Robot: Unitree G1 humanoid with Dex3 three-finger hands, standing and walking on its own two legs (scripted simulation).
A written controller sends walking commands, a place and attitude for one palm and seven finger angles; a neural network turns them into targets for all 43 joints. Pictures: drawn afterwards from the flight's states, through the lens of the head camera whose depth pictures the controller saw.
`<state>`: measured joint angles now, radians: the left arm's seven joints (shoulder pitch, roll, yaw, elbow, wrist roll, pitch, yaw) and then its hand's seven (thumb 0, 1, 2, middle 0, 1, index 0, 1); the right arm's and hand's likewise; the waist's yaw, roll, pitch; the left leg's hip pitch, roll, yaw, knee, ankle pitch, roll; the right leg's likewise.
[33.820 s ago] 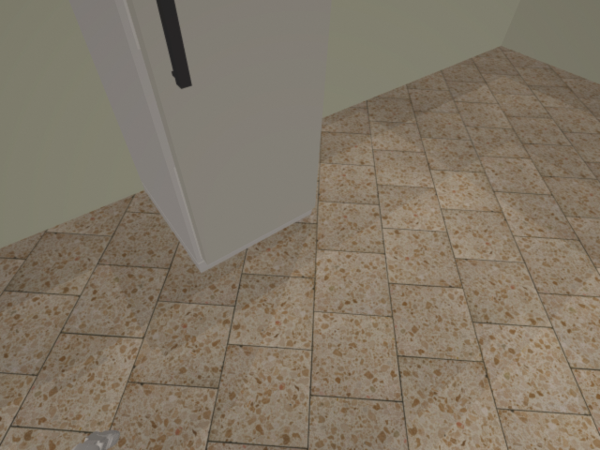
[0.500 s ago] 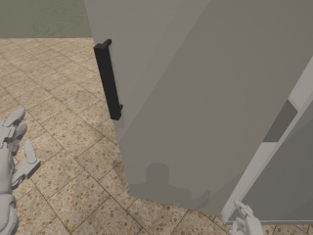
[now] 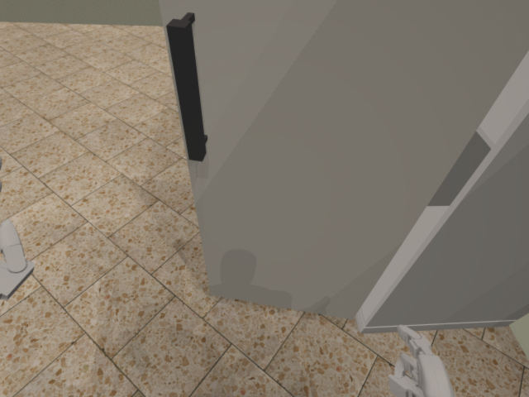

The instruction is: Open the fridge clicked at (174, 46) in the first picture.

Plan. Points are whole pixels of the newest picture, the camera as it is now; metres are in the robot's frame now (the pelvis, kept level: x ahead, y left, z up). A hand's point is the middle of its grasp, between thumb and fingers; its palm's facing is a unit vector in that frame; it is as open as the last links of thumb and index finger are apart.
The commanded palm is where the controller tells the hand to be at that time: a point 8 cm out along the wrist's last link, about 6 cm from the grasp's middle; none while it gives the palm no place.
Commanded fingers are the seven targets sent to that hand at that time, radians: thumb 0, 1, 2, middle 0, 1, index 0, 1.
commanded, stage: step back with the hand held close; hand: left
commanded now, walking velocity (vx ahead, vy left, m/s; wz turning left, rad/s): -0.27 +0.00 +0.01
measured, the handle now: (194, 94) +0.54 +0.18 +0.18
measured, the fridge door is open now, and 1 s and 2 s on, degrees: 77 77 77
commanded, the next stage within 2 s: stop stepping back and stand still in 0.58 s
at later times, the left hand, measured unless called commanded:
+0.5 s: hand out of the picture +0.08 +0.29 +0.17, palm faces +0.54 -0.72 -0.43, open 7.4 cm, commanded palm +0.03 +0.31 +0.19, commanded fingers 0.00 0.90 0.90 -0.20 -0.30 -0.20 -0.30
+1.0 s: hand out of the picture -0.05 +0.27 +0.19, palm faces +0.48 -0.80 -0.37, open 7.4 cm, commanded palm -0.09 +0.30 +0.19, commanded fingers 0.00 0.90 0.90 -0.20 -0.30 -0.20 -0.30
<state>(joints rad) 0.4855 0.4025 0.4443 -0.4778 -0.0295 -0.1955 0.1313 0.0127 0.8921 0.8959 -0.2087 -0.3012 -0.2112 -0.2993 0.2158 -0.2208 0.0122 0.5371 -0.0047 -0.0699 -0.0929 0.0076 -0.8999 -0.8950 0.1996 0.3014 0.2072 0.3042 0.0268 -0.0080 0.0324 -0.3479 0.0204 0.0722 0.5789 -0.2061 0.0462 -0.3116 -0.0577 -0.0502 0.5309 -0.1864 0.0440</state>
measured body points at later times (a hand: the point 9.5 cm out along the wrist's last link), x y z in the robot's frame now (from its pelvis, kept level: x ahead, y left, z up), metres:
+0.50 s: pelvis -0.09 +0.00 +0.00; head -0.07 +0.02 +0.45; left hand +0.05 +0.32 +0.20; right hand +0.11 -0.21 -0.08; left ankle +0.01 +0.10 -0.72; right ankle -0.09 -0.13 -0.73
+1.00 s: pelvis -0.23 +0.00 +0.01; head -0.26 +0.03 +0.46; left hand -0.08 +0.31 +0.21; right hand -0.09 -0.24 -0.07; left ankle -0.19 +0.12 -0.68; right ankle -0.30 -0.09 -0.73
